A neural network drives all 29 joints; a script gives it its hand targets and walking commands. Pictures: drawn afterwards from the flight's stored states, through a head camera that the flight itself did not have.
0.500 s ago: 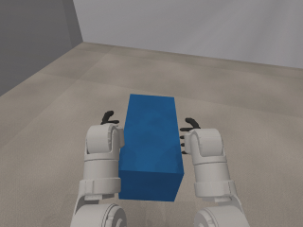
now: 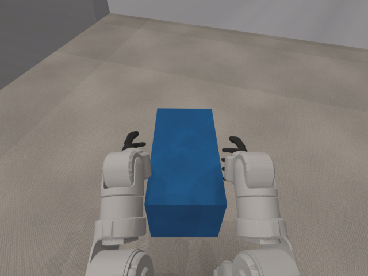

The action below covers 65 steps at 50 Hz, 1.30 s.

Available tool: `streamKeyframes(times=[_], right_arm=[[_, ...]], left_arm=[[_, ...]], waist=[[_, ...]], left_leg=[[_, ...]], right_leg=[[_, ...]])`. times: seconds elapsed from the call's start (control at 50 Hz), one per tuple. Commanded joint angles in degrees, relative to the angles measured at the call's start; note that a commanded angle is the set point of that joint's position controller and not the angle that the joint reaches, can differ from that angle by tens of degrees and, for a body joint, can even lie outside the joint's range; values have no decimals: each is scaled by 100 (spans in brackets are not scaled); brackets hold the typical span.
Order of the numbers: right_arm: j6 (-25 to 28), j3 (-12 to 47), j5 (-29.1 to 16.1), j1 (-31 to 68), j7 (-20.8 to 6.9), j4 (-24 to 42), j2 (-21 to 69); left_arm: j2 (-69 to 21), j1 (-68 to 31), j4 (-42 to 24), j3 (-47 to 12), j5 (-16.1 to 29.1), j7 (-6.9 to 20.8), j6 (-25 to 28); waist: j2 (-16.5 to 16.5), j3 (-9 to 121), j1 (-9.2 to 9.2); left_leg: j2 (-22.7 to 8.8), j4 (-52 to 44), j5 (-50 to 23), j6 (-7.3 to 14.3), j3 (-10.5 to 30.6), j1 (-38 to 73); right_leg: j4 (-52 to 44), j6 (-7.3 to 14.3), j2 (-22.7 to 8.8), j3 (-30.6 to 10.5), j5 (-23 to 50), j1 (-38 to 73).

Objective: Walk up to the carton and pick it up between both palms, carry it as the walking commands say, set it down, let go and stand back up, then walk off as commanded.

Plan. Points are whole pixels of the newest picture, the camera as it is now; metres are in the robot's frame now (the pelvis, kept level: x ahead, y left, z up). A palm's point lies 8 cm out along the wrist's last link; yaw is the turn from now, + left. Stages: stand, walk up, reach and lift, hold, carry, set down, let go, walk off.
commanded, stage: carry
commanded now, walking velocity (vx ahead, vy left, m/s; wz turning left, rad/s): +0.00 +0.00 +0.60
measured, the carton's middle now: (184, 166) +0.38 +0.01 -0.01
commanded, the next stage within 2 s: none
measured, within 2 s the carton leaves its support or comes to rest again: neither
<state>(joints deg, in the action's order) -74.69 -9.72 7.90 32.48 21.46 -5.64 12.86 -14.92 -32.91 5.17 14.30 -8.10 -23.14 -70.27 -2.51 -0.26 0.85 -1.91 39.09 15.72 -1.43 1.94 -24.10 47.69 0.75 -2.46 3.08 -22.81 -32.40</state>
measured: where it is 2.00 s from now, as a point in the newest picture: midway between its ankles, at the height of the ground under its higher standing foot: outside the picture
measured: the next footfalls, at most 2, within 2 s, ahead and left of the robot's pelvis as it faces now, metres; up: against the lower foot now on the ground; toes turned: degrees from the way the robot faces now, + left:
right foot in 0.16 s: +0.00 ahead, -0.14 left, +0.00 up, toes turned -5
left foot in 0.52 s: -0.09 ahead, +0.12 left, +0.00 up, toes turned +14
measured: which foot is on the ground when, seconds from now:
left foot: down 0.00-0.16, up 0.18-0.50, down 0.52-0.92, up 0.94-1.00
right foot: up 0.00-0.14, down 0.16-0.52, up 0.54-0.88, down 0.90-1.00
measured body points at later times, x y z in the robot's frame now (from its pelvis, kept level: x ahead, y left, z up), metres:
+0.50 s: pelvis -0.13 -0.02 -0.01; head -0.12 -0.03 +0.44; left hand +0.18 +0.16 +0.09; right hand +0.22 -0.07 +0.08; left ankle -0.13 +0.11 -0.71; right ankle -0.04 -0.14 -0.72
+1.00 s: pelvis -0.22 -0.07 +0.01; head -0.21 -0.09 +0.46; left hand +0.07 +0.12 +0.11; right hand +0.13 -0.11 +0.09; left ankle -0.17 +0.10 -0.70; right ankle -0.19 -0.18 -0.72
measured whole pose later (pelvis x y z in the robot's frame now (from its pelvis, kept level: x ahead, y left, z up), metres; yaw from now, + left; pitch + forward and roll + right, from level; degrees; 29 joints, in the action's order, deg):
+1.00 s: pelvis -0.22 -0.07 +0.01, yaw +14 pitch -1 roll +1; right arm -72.2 -10.5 8.8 31.3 19.6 -2.5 13.6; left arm -14.6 -31.9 2.5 13.8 -7.7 -20.7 -69.4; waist -2.4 -1.1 0.4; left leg -1.9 40.3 16.1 -1.7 0.5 -26.4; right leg 37.5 -0.3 -5.0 6.8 -19.6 -16.5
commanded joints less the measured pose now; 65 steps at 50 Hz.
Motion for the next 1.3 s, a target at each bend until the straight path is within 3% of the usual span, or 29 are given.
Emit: streamKeyframes(times=[0.0,0.06,0.12,0.14,0.16,0.18,0.2,0.26,0.32,0.44,0.48,0.5,0.52,0.54,0.58,0.62,0.68,0.76,0.84,0.88,0.9,0.92,0.96,1.0,1.06,1.14,1.22,1.26,1.28], right_arm=[[647,3034,-2619,4542,-2337,1585,5726],[541,2904,-2526,4432,-2325,1168,5704],[507,2899,-2384,3897,-2288,726,5705],[538,2999,-2426,3996,-2267,856,5702],[562,3037,-2470,4090,-2274,945,5690],[611,3073,-2556,4277,-2272,1071,5621],[633,3292,-2633,4460,-2270,1246,5758],[584,3348,-2702,4091,-2331,989,5969],[528,3294,-2631,4063,-2273,849,5898],[523,3177,-2646,3955,-2370,832,5835],[568,3137,-2767,4528,-2393,1175,5933],[580,3066,-2689,4244,-2429,1089,5915],[579,3048,-2621,3936,-2433,1127,5836],[610,3066,-2620,3902,-2458,983,5871],[598,2938,-2562,3934,-2491,887,5849],[622,2870,-2563,4004,-2444,968,5812],[614,2789,-2505,3912,-2434,1070,5763],[599,2813,-2295,3399,-2416,745,5762],[620,2979,-2286,3565,-2386,773,5765],[614,3041,-2314,3748,-2360,746,5818],[638,3078,-2307,3419,-2362,663,5772],[681,3163,-2391,3751,-2343,759,5813],[670,3493,-2648,4405,-2368,1314,5973],[637,3457,-2585,4023,-2362,1073,6040],[595,3359,-2598,4040,-2346,947,5992],[628,3308,-2585,3861,-2422,1110,5908],[666,3277,-2508,3937,-2383,927,5875],[609,3243,-2482,4186,-2351,794,5845],[574,3223,-2485,4057,-2361,726,5912]], left_arm=[[-6414,-3810,-362,-3737,3032,2642,16],[-6311,-3995,-250,-3720,3015,2601,-50],[-6187,-3688,-66,-3581,2892,2584,-64],[-6147,-3698,-57,-3536,2928,2633,-44],[-6018,-3647,52,-3489,2865,2652,-24],[-5949,-3312,155,-3423,2790,2677,23],[-5942,-3257,37,-3319,2783,2703,32],[-5936,-3445,-315,-3354,2714,2671,7],[-5882,-3072,162,-3093,2611,2730,-16],[-5936,-2906,155,-3298,2505,2685,9],[-6056,-3721,-281,-3467,2684,2625,34],[-6089,-3494,-301,-3539,2633,2584,28],[-6148,-3037,-254,-3527,2563,2549,31],[-6162,-3701,-559,-3697,2694,2537,82],[-6263,-3872,-523,-3898,2760,2532,133],[-6363,-3994,-584,-3985,2891,2508,150],[-6359,-4002,-730,-4084,2950,2458,99],[-6220,-3531,-376,-4029,2811,2493,13],[-6079,-3372,-62,-3835,2733,2600,-10],[-6114,-3716,-68,-3734,2788,2654,11],[-5922,-3401,-61,-3668,2677,2658,43],[-6021,-3363,-41,-3640,2710,2718,83],[-6031,-3555,-331,-3615,2731,2730,81],[-6086,-3222,-76,-3523,2692,2774,16],[-6006,-3382,-96,-3485,2639,2735,28],[-6088,-3182,-233,-3690,2695,2683,75],[-6001,-3511,-191,-3826,2782,2744,64],[-5895,-3617,-17,-3711,2698,2756,13],[-5917,-3516,31,-3625,2637,2735,-14]], waist=[[-656,2532,-130],[-1446,2466,-136],[-1273,2623,-75],[-532,2602,-51],[1008,2406,1],[2083,2423,-33],[1899,2324,54],[918,2261,-39],[1583,2475,14],[1726,2861,-32],[783,2978,-208],[-956,2930,-229],[-2090,2800,-143],[-1466,2688,-170],[-607,2519,-179],[-811,2970,-166],[-995,2815,-185],[-990,2614,-195],[-1157,2545,-107],[-156,2473,-76],[1183,2281,-28],[1831,2165,-14],[1201,2200,-6],[1274,2168,-52],[1170,2714,-105],[-337,3260,-117],[-68,2899,-82],[637,2415,-43],[939,2321,4]], left_leg=[[-1394,-1372,-2536,925,1314,846],[-1100,-1414,-2419,886,1211,814],[-999,-1148,-1721,704,1302,411],[-648,-670,-836,370,903,-311],[56,566,509,30,71,-1497],[114,1807,1856,-187,-521,-1818],[-36,2783,1547,-171,-339,-1554],[-184,3076,771,-132,-295,-1162],[-49,2545,1183,-231,-610,-1250],[-33,518,923,-53,-682,145],[-62,-1226,47,84,-385,1123],[-1205,-1761,-1364,449,1190,1659],[-2222,-1717,-3450,1019,3063,2247],[-2070,-1593,-3137,1272,2975,1971],[-1502,-1630,-1857,1021,1914,1648],[-1148,-1348,-2431,851,1248,2115],[-1102,-1418,-2908,891,1147,1898],[-1159,-1719,-2003,1020,1257,1530],[-971,-1820,-398,749,909,733],[-570,-1104,-152,270,470,135],[-152,-239,159,-12,-108,-755],[26,406,1009,-199,-511,-780],[-80,1121,732,-98,-344,-125],[-109,685,611,-80,-487,-56],[99,-840,-364,-91,-769,420],[-1079,-726,-4338,517,524,2444],[-812,-1193,-1804,407,363,1213],[-395,-1108,863,98,-189,506],[-104,-764,1235,37,-537,354]], right_leg=[[1147,-254,61,-159,-382,328],[190,-306,278,250,-488,810],[-1567,-191,181,198,30,1803],[-2437,-175,-230,-254,210,2669],[-3075,126,-1679,-1692,860,3329],[-2978,688,-2986,-2280,1707,2886],[-2981,1022,-2776,-1864,1461,2378],[-2555,514,-1823,-456,1619,2311],[-1979,632,-1873,-437,3744,3142],[-1548,446,-2149,-189,3523,2614],[-850,118,-1783,91,1923,1929],[21,-301,-1162,553,281,923],[786,-649,-330,465,-1553,-427],[1338,-594,-221,-230,-1514,-496],[1763,-547,-214,-6,-488,-407],[1638,-517,-204,12,-272,-266],[1129,-629,-17,280,-401,100],[319,-519,29,330,-580,527],[-1491,-337,126,569,-147,1776],[-2783,-229,-519,-193,123,2737],[-3272,46,-1705,-1516,438,3050],[-3356,452,-2435,-1712,896,2517],[-2762,643,-1922,-862,1780,2042],[-2275,459,-1501,-172,2924,2296],[-1524,326,-1261,-111,4847,3037],[-967,-129,-623,-54,1721,1465],[-1525,-64,-397,56,1008,2108],[-2568,179,-772,-386,-876,2161],[-3030,349,-995,-705,-1799,2116]])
